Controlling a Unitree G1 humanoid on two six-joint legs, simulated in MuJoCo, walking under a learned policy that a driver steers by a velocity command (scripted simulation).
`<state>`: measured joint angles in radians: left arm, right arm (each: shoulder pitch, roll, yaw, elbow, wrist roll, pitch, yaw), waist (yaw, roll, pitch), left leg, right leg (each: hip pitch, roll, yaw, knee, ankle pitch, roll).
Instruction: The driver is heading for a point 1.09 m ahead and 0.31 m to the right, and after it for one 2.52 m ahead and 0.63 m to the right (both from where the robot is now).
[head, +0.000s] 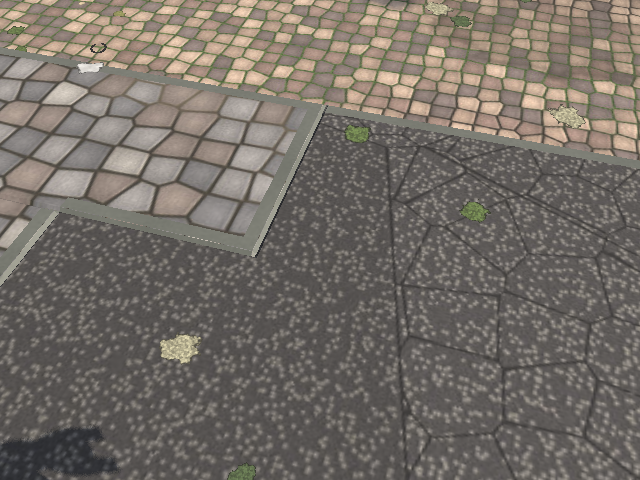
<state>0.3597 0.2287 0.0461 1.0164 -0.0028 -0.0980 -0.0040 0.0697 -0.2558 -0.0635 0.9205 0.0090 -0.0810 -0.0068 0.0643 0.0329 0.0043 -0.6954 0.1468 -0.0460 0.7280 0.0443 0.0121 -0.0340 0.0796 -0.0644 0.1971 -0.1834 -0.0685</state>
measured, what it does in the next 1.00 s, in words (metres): walks ahead, turning right: left foot, then right foot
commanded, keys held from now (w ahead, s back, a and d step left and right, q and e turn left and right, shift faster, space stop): w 0.10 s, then w+e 0.88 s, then w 0.02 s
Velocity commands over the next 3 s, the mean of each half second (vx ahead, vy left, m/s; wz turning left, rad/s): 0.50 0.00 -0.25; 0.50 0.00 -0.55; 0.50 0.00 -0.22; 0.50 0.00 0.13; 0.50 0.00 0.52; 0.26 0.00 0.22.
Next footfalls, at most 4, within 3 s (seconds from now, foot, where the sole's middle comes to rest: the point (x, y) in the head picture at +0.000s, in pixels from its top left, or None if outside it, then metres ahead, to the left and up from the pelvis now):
0.18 left None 0.30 0.16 -0.78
0.74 right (411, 459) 0.56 -0.12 -0.78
1.26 left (388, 316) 0.92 -0.07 -0.78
1.78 right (529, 287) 1.03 -0.44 -0.78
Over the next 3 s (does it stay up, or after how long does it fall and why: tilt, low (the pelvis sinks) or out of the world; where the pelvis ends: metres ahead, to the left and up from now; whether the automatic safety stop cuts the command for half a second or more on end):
stays up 1.55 -0.46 -0.01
